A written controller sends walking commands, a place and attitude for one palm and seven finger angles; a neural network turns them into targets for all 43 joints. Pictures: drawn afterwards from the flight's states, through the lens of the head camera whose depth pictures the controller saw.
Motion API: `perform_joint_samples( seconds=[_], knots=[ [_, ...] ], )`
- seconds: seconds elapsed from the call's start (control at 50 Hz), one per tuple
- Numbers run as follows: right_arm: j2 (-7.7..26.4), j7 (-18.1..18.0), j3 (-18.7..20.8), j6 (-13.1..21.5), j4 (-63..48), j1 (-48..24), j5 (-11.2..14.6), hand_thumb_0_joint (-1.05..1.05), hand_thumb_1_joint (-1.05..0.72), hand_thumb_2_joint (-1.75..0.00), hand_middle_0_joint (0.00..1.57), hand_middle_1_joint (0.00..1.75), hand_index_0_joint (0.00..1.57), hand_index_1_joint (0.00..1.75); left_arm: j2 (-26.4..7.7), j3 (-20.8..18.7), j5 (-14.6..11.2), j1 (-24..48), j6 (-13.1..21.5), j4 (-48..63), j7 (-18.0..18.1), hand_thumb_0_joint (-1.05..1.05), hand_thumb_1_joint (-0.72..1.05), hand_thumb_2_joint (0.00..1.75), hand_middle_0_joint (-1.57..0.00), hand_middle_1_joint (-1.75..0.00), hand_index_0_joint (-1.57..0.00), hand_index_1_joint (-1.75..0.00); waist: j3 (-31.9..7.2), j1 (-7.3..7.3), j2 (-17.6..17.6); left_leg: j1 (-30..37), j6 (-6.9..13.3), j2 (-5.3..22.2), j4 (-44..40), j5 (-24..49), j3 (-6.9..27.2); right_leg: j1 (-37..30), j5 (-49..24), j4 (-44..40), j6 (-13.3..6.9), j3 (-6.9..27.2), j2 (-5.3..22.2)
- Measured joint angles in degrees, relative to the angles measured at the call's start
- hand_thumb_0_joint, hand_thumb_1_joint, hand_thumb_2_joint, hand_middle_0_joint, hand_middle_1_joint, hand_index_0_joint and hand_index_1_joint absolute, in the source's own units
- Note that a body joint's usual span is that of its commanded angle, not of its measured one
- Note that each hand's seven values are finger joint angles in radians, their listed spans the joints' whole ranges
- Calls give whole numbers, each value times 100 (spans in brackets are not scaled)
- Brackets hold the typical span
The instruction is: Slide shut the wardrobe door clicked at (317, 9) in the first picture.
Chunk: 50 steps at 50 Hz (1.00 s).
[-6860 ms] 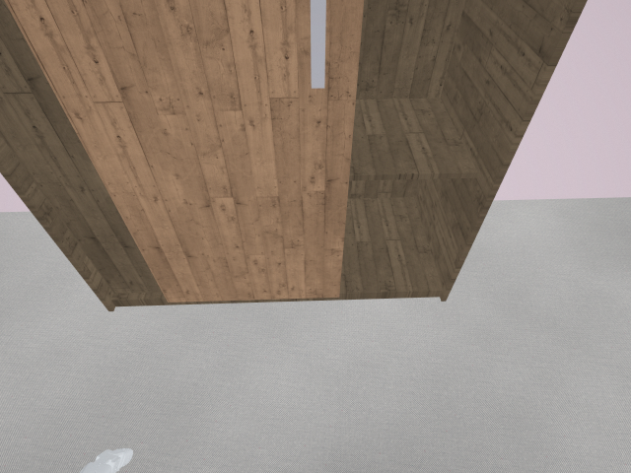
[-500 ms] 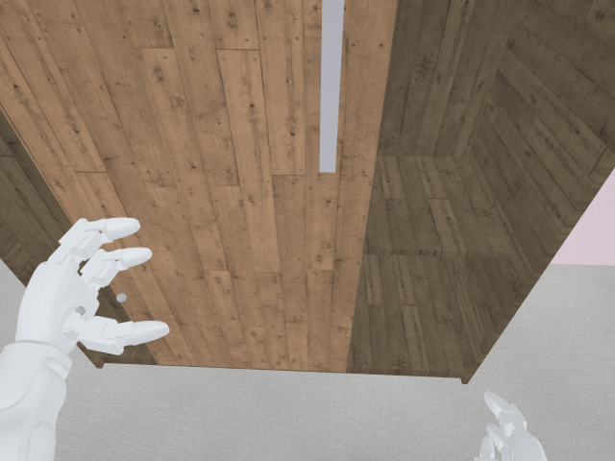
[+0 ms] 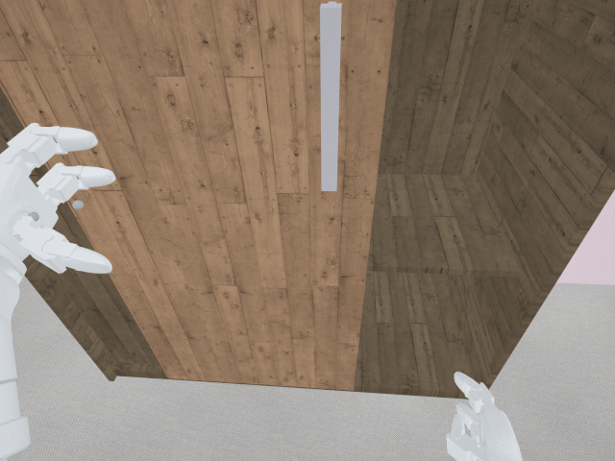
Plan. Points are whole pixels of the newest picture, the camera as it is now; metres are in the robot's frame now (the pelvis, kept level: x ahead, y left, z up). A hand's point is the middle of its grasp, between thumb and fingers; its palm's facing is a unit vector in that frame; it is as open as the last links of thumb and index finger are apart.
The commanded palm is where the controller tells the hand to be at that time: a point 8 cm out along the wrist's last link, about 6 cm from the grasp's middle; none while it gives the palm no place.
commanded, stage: raise the hand with hooked fingers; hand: left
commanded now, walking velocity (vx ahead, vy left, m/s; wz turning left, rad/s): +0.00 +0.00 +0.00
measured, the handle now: (330, 105) +0.54 +0.04 +0.25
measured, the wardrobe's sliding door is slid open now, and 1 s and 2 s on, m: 0.39 0.39 0.39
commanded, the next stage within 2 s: move the hooked fingers beside the handle in 0.52 s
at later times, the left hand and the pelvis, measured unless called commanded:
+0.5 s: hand (70, 199) +0.28 +0.29 +0.25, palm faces +0.19 -0.98 -0.07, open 14.0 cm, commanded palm +0.24 +0.32 +0.26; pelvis -0.01 +0.00 +0.00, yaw +0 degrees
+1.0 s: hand (151, 181) +0.32 +0.22 +0.25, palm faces +0.02 -1.00 -0.05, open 14.0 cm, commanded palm +0.29 +0.27 +0.25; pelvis +0.00 +0.01 +0.00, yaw -1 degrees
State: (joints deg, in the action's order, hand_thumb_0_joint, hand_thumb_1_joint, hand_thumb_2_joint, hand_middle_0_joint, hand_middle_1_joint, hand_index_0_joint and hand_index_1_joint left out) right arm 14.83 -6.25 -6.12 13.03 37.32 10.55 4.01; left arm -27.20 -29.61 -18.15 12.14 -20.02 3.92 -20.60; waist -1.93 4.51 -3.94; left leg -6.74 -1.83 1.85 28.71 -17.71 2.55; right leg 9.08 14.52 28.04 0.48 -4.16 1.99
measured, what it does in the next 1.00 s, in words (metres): stands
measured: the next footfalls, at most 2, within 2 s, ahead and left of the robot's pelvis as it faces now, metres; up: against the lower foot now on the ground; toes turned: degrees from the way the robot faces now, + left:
none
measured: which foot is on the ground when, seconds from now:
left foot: down 0.00-1.00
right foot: down 0.00-1.00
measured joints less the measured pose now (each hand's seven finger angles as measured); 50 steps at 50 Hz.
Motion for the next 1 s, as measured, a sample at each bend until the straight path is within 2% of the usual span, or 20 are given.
perform_joint_samples(
  seconds=[0.06, 0.14, 0.22, 0.26, 0.32, 0.38, 0.48, 0.56, 0.64, 0.72, 0.78, 0.84, 0.88, 0.94, 1.0],
  knots=[
    [46, -1, 9, -28, 75, 28, 38, 2, -90, -90, 20, 30, 20, 30, -199, -91, -11, 391, -99, -312, -87, -1, -50, 30, -30, -120, -31, -120, -66, -16, -1, 32, -4, 2, -42, 17, 7, -32, -10, -34, -4, -9, -2],
    [148, 48, 43, -126, 72, 9, 112, 2, -90, -90, 20, 30, 20, 30, -476, -52, 15, 641, -413, -907, -188, -1, -50, 30, -30, -120, -31, -120, -120, -82, -34, -63, -2, -12, -43, 49, -4, 77, -32, -14, 1, 4, 12],
    [247, 95, 118, -229, -44, 3, 144, 2, -90, -90, 20, 30, 20, 30, -366, 80, 72, 358, -670, -834, -252, -1, -50, 30, -30, -120, -30, -120, -38, -122, -64, -123, 13, -24, -46, 81, -54, 166, -71, 2, 11, 56, 21],
    [248, 92, 144, -234, -90, 16, 110, 2, -90, -90, 20, 30, 20, 30, -178, 84, 38, 117, -580, -500, -220, -1, -50, 30, -30, -120, -30, -120, 3, -129, -42, -107, 18, -23, -58, 87, -82, 167, -81, 2, 13, 85, 19],
    [173, 72, 140, -187, -100, 50, 50, 2, -90, -90, 20, 30, 20, 30, 44, -5, -78, -133, -249, -16, -118, -1, -50, 30, -30, -120, -30, -120, 10, -124, 37, -38, 12, -4, -85, 79, -107, 114, -81, -19, 6, 108, -2],
    [80, 54, 113, -129, -55, 79, 29, 2, -90, -90, 20, 30, 20, 30, 55, -145, -110, -81, -58, 84, 11, -1, -50, 30, -30, -120, -31, -120, -36, -93, 101, 25, -3, 23, -88, 58, -100, 40, -69, -42, -8, 98, -28],
    [75, 19, 66, -93, 34, 20, 104, 2, -90, -90, 20, 30, 20, 30, -181, -82, 109, 405, -371, -517, 131, -1, -50, 30, -30, -120, -31, -120, -21, -18, 36, 3, -4, 12, -44, 55, -38, 5, -75, -59, -2, 38, -15],
    [103, 18, 43, -111, 9, -60, 106, 2, -90, -90, 20, 30, 20, 30, -230, 134, 186, 418, -596, -614, -18, -1, -50, 30, -30, -120, -30, -120, 28, -22, -37, -60, 24, -32, -62, 95, -28, 70, -97, -57, 20, 31, 28],
    [50, 42, 28, -134, -43, -74, 50, 2, -90, -90, 20, 30, 20, 30, -97, 71, 8, 111, -400, -215, -177, -1, -50, 30, -30, -120, -30, -120, -8, -63, -29, -24, 33, -34, -117, 98, -72, 69, -100, -79, 27, 74, 28],
    [-8, 61, 22, -120, 4, -23, 39, 2, -90, -90, 20, 30, 20, 30, -20, -12, -131, 169, -212, -172, -127, -1, -50, 30, -30, -120, -31, -120, -109, -39, 36, 20, 22, -15, -117, 61, -69, 18, -67, -88, 23, 68, 10],
    [11, 49, 17, -126, 79, -42, 81, 2, -90, -90, 20, 30, 20, 30, -34, 77, -23, 489, -343, -558, 24, -1, -50, 30, -30, -120, -31, -120, -103, -8, 62, -15, 13, -14, -64, 41, -31, 24, -49, -66, 20, 32, 11],
    [67, 25, 48, -134, 80, -78, 112, 2, -90, -90, 20, 30, 20, 30, 2, 371, 245, 757, -594, -807, 202, -1, -51, 30, -30, -120, -31, -120, -6, 7, 45, -81, 22, -36, -32, 55, -1, 67, -61, -50, 26, 4, 34],
    [92, 11, 70, -131, 66, -106, 100, 2, -90, -90, 20, 30, 20, 30, 111, 597, 347, 832, -642, -748, 287, -1, -50, 30, -30, -120, -30, -120, 67, -7, 31, -113, 34, -54, -35, 75, 7, 95, -78, -54, 33, -2, 51],
    [64, -11, 78, -132, 65, -142, 46, 2, -90, -90, 20, 30, 20, 30, 347, 799, 312, 856, -469, -496, 341, -1, -50, 30, -30, -120, -30, -120, 110, -56, 43, -109, 44, -68, -85, 99, -25, 121, -94, -68, 42, 31, 63],
    [-18, -4, 60, -149, 97, -151, 3, 2, -90, -90, 20, 30, 20, 30, 512, 838, 207, 927, -269, -352, 431, -1, -50, 30, -30, -120, -30, -120, 49, -131, 70, -57, 41, -55, -147, 94, -79, 112, -88, -89, 43, 82, 49]
  ],
)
